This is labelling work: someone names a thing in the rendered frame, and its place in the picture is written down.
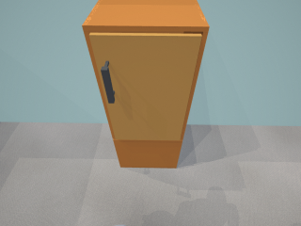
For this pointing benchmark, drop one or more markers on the cupboard door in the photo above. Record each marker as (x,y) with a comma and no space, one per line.
(152,76)

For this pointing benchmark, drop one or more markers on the handle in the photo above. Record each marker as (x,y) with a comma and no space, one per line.
(110,93)

